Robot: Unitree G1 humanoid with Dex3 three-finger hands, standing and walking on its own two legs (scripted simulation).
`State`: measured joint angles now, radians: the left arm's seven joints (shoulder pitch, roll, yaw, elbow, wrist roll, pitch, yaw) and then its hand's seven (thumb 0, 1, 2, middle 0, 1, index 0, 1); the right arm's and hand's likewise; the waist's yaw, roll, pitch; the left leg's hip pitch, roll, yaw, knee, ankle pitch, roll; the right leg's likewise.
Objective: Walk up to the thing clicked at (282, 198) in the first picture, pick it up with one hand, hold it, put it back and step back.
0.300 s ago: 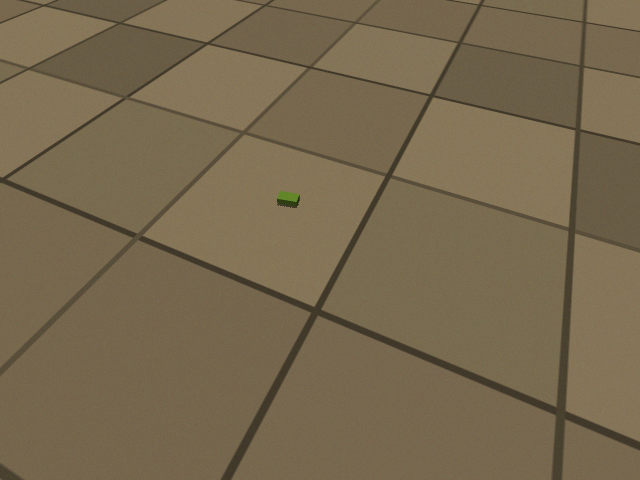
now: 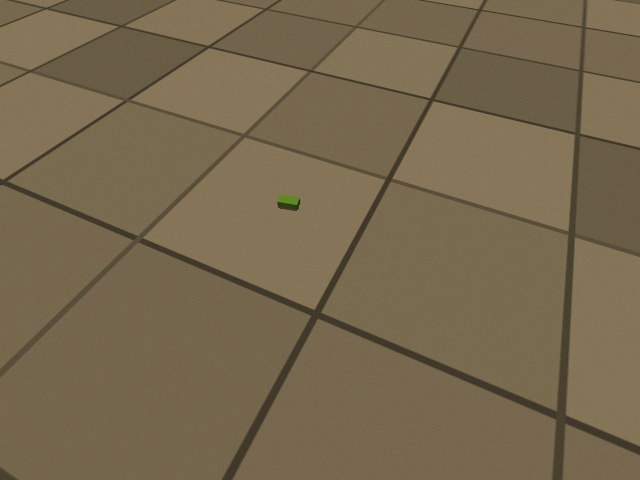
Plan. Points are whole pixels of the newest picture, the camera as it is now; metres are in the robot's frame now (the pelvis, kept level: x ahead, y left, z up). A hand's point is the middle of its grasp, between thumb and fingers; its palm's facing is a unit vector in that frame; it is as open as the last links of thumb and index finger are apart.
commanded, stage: stand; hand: left
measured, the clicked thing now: (288, 201) +1.34 +0.21 -0.77
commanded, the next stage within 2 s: walk up in 0.82 s
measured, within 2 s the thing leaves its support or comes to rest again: neither
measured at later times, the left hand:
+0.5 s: hand out of the picture +0.07 +0.25 -0.16, palm faces -0.02 -0.94 -0.34, open 7.4 cm
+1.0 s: hand out of the picture +0.09 +0.27 -0.15, palm faces -0.08 -0.92 -0.37, open 7.4 cm
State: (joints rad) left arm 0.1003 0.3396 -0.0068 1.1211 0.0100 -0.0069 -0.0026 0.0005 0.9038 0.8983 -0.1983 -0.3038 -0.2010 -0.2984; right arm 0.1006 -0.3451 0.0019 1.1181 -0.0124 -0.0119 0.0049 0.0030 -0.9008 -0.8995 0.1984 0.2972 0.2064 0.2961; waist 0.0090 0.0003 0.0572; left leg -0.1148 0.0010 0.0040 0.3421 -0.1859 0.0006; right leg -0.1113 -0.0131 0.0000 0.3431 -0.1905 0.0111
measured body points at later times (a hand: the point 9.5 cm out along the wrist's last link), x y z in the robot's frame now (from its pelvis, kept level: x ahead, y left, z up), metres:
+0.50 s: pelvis +0.00 +0.00 +0.00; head +0.01 +0.00 +0.45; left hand +0.08 +0.30 -0.13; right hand +0.08 -0.29 -0.13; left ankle +0.00 +0.12 -0.75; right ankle +0.00 -0.13 -0.75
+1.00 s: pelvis +0.02 -0.01 +0.00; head +0.02 -0.02 +0.44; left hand +0.09 +0.31 -0.12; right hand +0.07 -0.33 -0.13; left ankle +0.00 +0.12 -0.75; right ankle +0.03 -0.13 -0.72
